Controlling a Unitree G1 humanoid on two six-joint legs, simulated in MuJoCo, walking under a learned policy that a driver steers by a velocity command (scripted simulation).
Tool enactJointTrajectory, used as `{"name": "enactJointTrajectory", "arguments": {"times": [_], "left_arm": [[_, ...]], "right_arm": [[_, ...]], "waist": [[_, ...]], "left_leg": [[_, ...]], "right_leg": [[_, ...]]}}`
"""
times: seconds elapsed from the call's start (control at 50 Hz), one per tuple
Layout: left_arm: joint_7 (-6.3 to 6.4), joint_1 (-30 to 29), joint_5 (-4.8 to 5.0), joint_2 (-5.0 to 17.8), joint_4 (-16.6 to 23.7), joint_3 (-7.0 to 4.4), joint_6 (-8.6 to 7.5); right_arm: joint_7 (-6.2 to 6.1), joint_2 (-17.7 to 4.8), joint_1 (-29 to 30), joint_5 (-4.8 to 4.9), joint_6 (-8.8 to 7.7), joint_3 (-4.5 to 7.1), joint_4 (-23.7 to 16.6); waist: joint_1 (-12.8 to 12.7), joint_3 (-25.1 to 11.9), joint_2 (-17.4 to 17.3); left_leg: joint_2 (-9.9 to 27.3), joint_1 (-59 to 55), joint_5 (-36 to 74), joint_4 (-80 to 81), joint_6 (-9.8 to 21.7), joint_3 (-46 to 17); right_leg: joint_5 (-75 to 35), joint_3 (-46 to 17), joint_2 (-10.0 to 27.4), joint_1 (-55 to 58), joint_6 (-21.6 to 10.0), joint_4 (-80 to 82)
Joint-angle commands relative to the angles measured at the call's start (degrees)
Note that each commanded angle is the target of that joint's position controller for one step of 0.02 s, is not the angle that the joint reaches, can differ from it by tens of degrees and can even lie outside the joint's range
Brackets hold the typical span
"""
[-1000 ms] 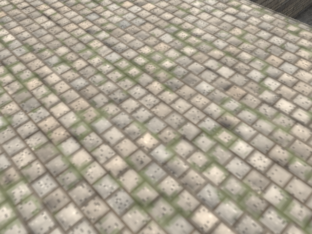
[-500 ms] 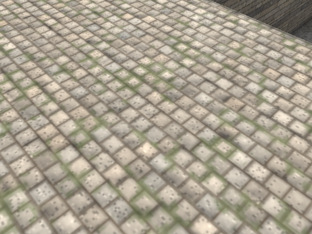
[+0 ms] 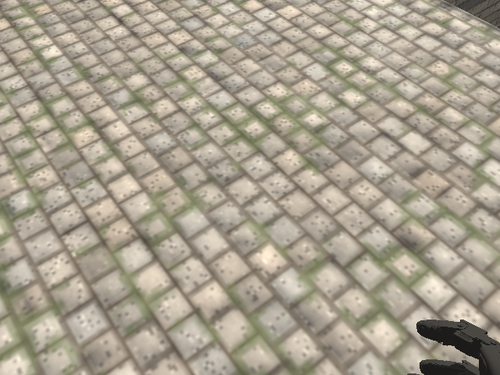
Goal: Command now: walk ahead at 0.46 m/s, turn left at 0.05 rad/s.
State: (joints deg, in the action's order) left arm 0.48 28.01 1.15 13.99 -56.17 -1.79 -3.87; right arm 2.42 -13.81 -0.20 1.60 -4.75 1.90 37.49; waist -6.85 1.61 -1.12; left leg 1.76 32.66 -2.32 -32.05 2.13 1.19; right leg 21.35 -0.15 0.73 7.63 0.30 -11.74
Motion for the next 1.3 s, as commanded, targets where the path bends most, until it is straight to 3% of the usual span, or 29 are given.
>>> {"name": "enactJointTrajectory", "arguments": {"times": [0.02, 0.04, 0.06, 0.08, 0.1, 0.12, 0.16, 0.22, 0.3, 0.44, 0.5, 0.54, 0.56, 0.58, 0.6, 0.64, 0.7, 0.76, 0.88, 0.98, 1.02, 1.06, 1.08, 1.1, 1.12, 1.14, 1.16, 1.2, 1.3], "left_arm": [[0.24, -2.74, -0.08, 11.90, 2.89, -2.77, 0.01], [0.39, -2.70, -0.59, 11.15, 3.30, -2.58, 0.36], [0.67, -2.20, -2.00, 8.94, 4.99, -1.72, 0.41], [0.14, 4.92, -1.66, 0.56, 6.07, 0.54, -0.98], [-0.46, 0.61, -0.11, 6.85, 6.24, -0.86, -2.71], [-0.84, -6.14, 1.28, 9.89, 8.54, -1.75, -3.75], [-0.30, -10.33, -0.34, 8.84, 9.76, -1.80, -4.47], [-0.25, -9.27, -1.40, 7.30, 10.65, -1.90, -3.01], [0.12, -18.99, -2.20, 6.45, 14.82, -1.48, -2.04], [-1.24, -30.82, -0.81, 7.05, 19.37, -1.20, -3.17], [-1.52, -28.85, -0.61, 9.29, 19.63, -2.12, -3.86], [-0.91, -17.81, -1.29, 12.10, 17.59, -3.64, -4.36], [-0.39, -7.95, -1.55, 15.86, 16.65, -4.55, -4.06], [-0.88, -5.67, -1.66, 18.48, 14.57, -5.31, -3.15], [-1.16, -8.58, -1.19, 11.84, 16.33, -3.91, -2.98], [-1.06, -13.60, -1.60, 8.02, 16.88, -2.71, -2.56], [-0.94, -16.06, -1.92, 6.65, 15.66, -2.53, -2.76], [-0.90, -15.08, -1.37, 8.44, 14.22, -3.38, -3.34], [-0.32, -13.33, -1.13, 11.32, 12.44, -4.18, -2.33], [-0.14, -10.18, 0.20, 13.76, 10.69, -4.95, -0.71], [0.20, -10.53, 0.62, 15.62, 10.86, -5.50, 0.05], [0.69, -11.36, 0.87, 15.38, 11.45, -5.26, 0.78], [0.72, -9.64, -1.21, 11.52, 12.74, -3.73, 0.43], [-0.09, -5.66, -2.37, 4.95, 16.39, -1.48, -1.32], [-0.75, -13.10, -0.10, 10.71, 17.02, -2.49, -3.16], [-1.01, -16.90, 1.38, 12.17, 18.61, -2.86, -4.04], [-0.58, -16.80, 0.43, 11.37, 18.08, -2.61, -4.40], [-0.29, -15.01, -1.46, 11.68, 17.33, -3.17, -3.61], [-0.12, -19.36, -2.34, 8.43, 18.90, -2.41, -1.57]], "right_arm": [[-0.26, -8.21, -4.05, -0.23, -0.76, 2.98, -2.42], [-0.69, -10.28, -13.56, -0.11, -0.38, 4.18, 0.72], [-1.36, -13.89, -23.86, -0.47, 0.21, 5.21, 2.93], [-0.59, -17.88, -25.20, -0.92, 0.11, 5.38, 4.04], [-0.45, -12.03, -23.10, -0.52, -0.01, 3.94, 3.69], [-0.56, -9.97, -18.59, -0.67, -0.15, 3.31, 3.26], [-0.34, -9.06, -12.57, -1.45, -0.49, 3.05, 2.05], [-0.70, -7.65, -11.22, -1.52, -0.88, 2.70, 1.97], [-2.23, -10.13, -15.17, -0.81, -0.80, 3.45, 3.47], [-3.41, -11.48, -22.04, 0.40, 0.62, 3.90, 5.67], [-3.72, -11.74, -21.90, -0.12, 1.57, 4.13, 5.49], [-3.41, -8.25, -21.19, -0.64, 1.87, 2.88, 4.59], [-3.34, -4.27, -22.37, -2.07, 1.72, 1.50, 3.15], [-3.21, -3.18, -29.46, 0.49, 0.94, 1.01, 1.24], [-3.51, -9.62, -27.64, 1.32, 1.03, 2.31, 3.06], [-3.45, -10.64, -19.36, 0.33, 1.78, 2.99, 1.93], [-2.63, -7.52, -17.80, 0.15, 2.70, 2.99, 0.77], [-2.38, -5.71, -15.03, -0.19, 3.38, 2.54, -1.22], [-0.55, -4.53, -5.96, -0.30, 2.57, 1.73, -4.09], [1.00, -5.34, 0.31, -0.09, 2.63, 1.88, -7.51], [1.11, -7.39, -2.28, -0.42, 2.99, 2.95, -7.70], [0.30, -12.41, -17.62, -0.25, 3.50, 5.99, -3.82], [-1.05, -17.38, -25.84, 0.09, 4.15, 7.69, -1.93], [-0.97, -22.16, -22.54, 0.13, 3.29, 7.62, -3.35], [-0.55, -16.71, -23.73, -0.13, 2.37, 6.18, -4.22], [-0.39, -14.13, -21.77, -0.54, 1.59, 5.30, -3.44], [-0.41, -12.79, -18.35, -0.39, 1.26, 4.81, -3.64], [-0.77, -10.36, -12.74, -1.33, 1.20, 3.93, -5.04], [-2.40, -11.83, -14.77, -0.99, 0.78, 4.28, -2.69]], "waist": [[8.95, -0.85, 8.20], [13.13, -6.97, 7.36], [16.35, -14.84, -0.38], [10.80, -22.45, -18.13], [12.32, -18.18, -12.79], [11.57, -8.92, -8.82], [8.07, -3.89, 0.33], [4.80, -3.53, -2.21], [6.77, 1.06, -1.34], [10.55, 0.38, -2.34], [8.69, -0.84, -4.63], [3.24, -8.06, -3.82], [0.40, -17.61, 4.95], [4.74, -21.48, 24.85], [3.36, -15.24, 14.21], [3.75, -5.69, 4.30], [6.13, -1.71, 7.24], [6.25, -0.54, 5.49], [3.43, 1.41, 4.14], [2.65, 3.31, 4.49], [5.34, 0.26, 6.42], [14.05, -8.19, 5.16], [16.24, -13.37, -3.55], [8.88, -19.87, -14.92], [13.92, -21.09, -6.90], [13.33, -12.81, -5.00], [10.55, -8.61, -0.32], [6.34, -5.47, -1.21], [6.56, -2.36, -1.17]], "left_leg": [[-3.01, -13.30, -1.44, 1.50, 3.51, 2.42], [-4.05, -25.87, -1.69, 1.13, 5.31, 3.16], [6.29, -43.12, -5.05, 0.04, 8.80, -10.27], [18.43, -55.95, -24.00, 11.74, 18.06, -42.22], [17.52, -52.80, -30.31, 18.28, 16.50, -48.19], [16.02, -45.26, -25.04, 18.25, 14.37, -39.42], [11.20, -31.29, -8.98, 19.31, 13.00, -27.29], [8.25, -23.41, -2.55, 22.60, 13.92, -21.73], [6.39, -17.60, -3.51, 24.69, 13.73, -17.75], [6.09, -20.09, -6.97, 18.29, 9.87, -19.50], [7.35, -24.32, -4.87, 12.17, 8.46, -23.64], [2.32, -20.93, -1.76, -1.30, 5.59, -21.10], [-2.46, -12.34, -15.27, -19.10, 3.09, -14.65], [-6.96, 7.90, -32.51, -35.58, 0.74, -9.72], [-2.49, 13.09, -28.91, -42.11, -0.06, -12.28], [1.33, 11.10, -19.20, -41.30, -1.00, -9.73], [4.46, 6.59, -14.29, -36.11, -1.55, -8.05], [5.25, 8.91, -10.91, -31.45, -2.32, -7.52], [4.45, 7.07, 3.37, -13.16, -1.82, -3.53], [2.60, 5.41, -1.44, -5.27, 1.13, 0.43], [-1.07, -1.46, -7.49, -4.38, 3.51, 3.66], [-5.92, -23.59, -5.59, 0.16, 7.35, 5.02], [3.09, -41.49, -4.92, 0.80, 11.00, -9.48], [15.78, -55.45, -18.95, 8.96, 21.46, -43.46], [16.85, -55.02, -22.55, 15.03, 20.20, -47.01], [15.30, -48.66, -17.33, 15.70, 17.83, -38.67], [12.69, -40.24, -10.85, 15.50, 16.01, -32.06], [9.02, -28.56, -0.85, 17.30, 14.55, -24.75], [5.52, -20.17, 8.21, 19.49, 14.48, -17.78]], "right_leg": [[-46.76, -2.84, 12.77, -5.68, -7.46, -8.78], [-51.48, -0.26, 10.30, -9.26, -5.92, -20.14], [-34.99, 1.79, 7.35, -22.30, -4.01, -38.94], [7.07, -0.94, -3.93, -41.06, -0.87, -57.87], [9.03, -7.00, -1.30, -48.24, -1.90, -64.73], [3.85, -5.85, 1.28, -52.28, -2.85, -65.13], [-4.51, -5.06, 5.32, -47.30, -2.81, -58.57], [-6.72, -5.12, 6.79, -41.84, -1.15, -52.11], [-16.73, -4.05, 5.52, -44.25, 2.06, -37.02], [-26.88, -5.06, 0.83, -35.56, 2.62, -17.85], [-18.87, -4.85, 0.23, -31.13, 0.73, -15.17], [-16.08, -6.09, 3.52, -13.84, -3.37, -13.06], [-14.32, -17.07, 14.77, 1.91, -6.72, -14.37], [0.83, -44.49, 25.18, 14.53, -15.29, -7.45], [8.16, -43.25, 23.51, 9.56, -13.63, -4.95], [-4.16, -25.34, 18.19, -3.69, -10.26, -3.71], [-14.15, -13.34, 13.75, -12.81, -9.77, 0.58], [-20.99, -7.50, 14.45, -13.30, -11.36, 2.90], [-25.90, 3.76, 13.34, -10.69, -9.86, 3.66], [-32.20, 8.03, 15.70, -4.02, -7.87, 0.32], [-50.94, 10.30, 15.67, -2.29, -6.69, -7.39], [-57.68, 13.21, 12.89, -9.00, -4.10, -28.35], [-31.42, 13.12, 9.89, -25.14, -1.43, -47.09], [13.86, 4.11, -1.86, -47.62, 1.16, -64.18], [11.95, -5.29, -0.17, -53.57, 0.23, -68.22], [5.83, -4.55, 1.92, -56.70, -0.84, -65.92], [1.00, -4.49, 4.32, -53.68, -1.02, -61.20], [-3.94, -5.01, 6.83, -46.02, 0.02, -54.82], [-13.54, -2.98, 5.05, -44.74, 3.87, -42.11]]}}
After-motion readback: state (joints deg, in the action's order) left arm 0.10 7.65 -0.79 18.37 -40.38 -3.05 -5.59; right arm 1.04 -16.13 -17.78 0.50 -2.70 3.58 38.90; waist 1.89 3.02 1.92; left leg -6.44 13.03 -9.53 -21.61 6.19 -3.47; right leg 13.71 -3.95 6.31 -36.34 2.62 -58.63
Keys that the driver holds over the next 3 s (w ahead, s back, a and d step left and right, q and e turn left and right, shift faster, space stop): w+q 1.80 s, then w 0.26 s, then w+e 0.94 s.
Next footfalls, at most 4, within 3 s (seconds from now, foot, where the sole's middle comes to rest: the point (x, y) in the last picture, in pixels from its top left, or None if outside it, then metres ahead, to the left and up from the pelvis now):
0.04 left None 0.21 0.12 -0.77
0.54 right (317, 366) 0.50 -0.06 -0.77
1.06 left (192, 299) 0.64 0.29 -0.77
1.56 right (198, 201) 0.99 0.34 -0.77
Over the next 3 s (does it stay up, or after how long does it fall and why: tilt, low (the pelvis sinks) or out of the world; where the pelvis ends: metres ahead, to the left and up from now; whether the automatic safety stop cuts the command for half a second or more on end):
stays up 1.21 0.95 0.01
